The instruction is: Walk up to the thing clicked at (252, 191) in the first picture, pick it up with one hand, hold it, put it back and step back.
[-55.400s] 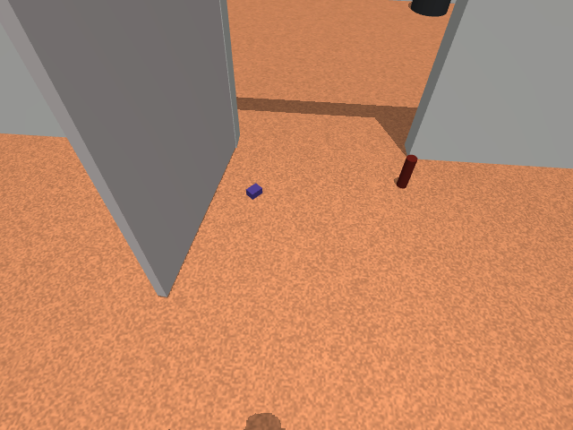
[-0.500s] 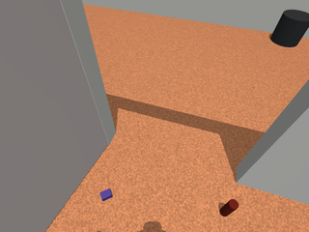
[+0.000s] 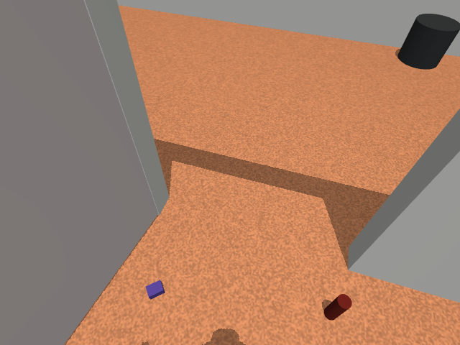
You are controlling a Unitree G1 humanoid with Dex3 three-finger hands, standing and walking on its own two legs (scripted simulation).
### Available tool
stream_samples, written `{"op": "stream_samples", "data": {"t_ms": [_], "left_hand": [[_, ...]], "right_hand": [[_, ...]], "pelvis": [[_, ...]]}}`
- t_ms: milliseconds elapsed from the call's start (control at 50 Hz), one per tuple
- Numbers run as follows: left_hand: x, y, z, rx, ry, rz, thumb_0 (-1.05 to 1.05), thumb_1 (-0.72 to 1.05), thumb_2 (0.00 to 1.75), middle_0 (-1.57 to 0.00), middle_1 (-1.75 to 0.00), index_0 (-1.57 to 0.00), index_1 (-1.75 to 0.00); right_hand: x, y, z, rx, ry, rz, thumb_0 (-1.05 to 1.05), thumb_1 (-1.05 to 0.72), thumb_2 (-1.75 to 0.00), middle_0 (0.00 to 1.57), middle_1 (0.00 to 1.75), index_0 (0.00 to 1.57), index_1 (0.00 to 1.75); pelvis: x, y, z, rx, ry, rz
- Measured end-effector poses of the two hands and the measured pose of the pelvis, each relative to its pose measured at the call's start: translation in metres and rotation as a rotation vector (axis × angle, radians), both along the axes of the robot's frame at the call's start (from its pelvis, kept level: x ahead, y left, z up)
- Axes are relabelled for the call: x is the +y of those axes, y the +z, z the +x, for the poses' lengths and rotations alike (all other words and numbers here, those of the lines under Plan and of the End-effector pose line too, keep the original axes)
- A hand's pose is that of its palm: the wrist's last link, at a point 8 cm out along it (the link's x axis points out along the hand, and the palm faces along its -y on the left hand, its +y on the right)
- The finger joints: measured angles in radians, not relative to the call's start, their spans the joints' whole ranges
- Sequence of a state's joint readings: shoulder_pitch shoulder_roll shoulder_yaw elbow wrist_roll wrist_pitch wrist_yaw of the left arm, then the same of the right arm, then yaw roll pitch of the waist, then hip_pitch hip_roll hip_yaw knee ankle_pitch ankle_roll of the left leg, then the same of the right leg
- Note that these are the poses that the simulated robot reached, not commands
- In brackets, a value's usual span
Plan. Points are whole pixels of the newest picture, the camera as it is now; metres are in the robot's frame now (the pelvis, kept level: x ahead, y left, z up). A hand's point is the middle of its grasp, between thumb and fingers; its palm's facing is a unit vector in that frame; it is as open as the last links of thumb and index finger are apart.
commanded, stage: step back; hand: left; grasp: from above
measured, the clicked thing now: (155, 289) +0.43 +0.31 -0.76
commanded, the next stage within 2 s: none
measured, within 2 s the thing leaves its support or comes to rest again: neither
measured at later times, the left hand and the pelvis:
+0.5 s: hand out of the picture +0.06 +0.30 -0.18, palm faces -0.09 -0.93 -0.36, open 7.4 cm; pelvis -0.08 +0.05 -0.01, yaw -2 degrees
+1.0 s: hand out of the picture -0.06 +0.30 -0.15, palm faces -0.03 -0.91 -0.40, open 7.4 cm; pelvis -0.20 +0.04 -0.02, yaw -1 degrees
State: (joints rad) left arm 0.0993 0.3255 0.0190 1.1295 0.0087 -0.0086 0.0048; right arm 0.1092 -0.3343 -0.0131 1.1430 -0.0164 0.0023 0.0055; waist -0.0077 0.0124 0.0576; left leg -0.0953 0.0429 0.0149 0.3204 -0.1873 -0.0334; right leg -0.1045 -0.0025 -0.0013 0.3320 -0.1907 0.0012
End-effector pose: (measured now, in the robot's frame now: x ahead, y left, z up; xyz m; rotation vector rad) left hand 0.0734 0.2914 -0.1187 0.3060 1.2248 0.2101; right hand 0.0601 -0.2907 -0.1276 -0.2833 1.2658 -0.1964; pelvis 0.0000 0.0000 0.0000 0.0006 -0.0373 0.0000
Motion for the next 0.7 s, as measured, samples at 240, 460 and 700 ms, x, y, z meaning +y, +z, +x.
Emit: {"op": "stream_samples", "data": {"t_ms": [240, 460, 700], "left_hand": [[0.045, -0.015, 0.001, -0.018, -0.047, 0.038, 0.01, 0.90, 0.89, -0.21, -0.30, -0.21, -0.30], [0.057, -0.020, -0.004, -0.057, -0.092, 0.020, 0.01, 0.91, 0.89, -0.20, -0.30, -0.20, -0.30], [0.037, -0.016, -0.068, -0.051, -0.125, 0.060, 0.01, 0.91, 0.89, -0.21, -0.30, -0.21, -0.30]], "right_hand": [[-0.002, 0.001, -0.029, 0.016, -0.018, -0.085, 0.00, -0.91, -0.89, 0.20, 0.30, 0.20, 0.30], [0.028, 0.011, -0.085, 0.047, -0.028, -0.116, 0.00, -0.90, -0.89, 0.20, 0.30, 0.21, 0.30], [0.013, -0.019, -0.109, -0.088, -0.040, -0.053, 0.00, -0.90, -0.89, 0.20, 0.30, 0.21, 0.30]], "pelvis": [[0.031, -0.017, -0.039, 0.025, -0.006, -0.010], [0.049, -0.014, -0.072, 0.023, -0.029, -0.027], [0.033, -0.031, -0.124, -0.024, -0.080, -0.023]]}}
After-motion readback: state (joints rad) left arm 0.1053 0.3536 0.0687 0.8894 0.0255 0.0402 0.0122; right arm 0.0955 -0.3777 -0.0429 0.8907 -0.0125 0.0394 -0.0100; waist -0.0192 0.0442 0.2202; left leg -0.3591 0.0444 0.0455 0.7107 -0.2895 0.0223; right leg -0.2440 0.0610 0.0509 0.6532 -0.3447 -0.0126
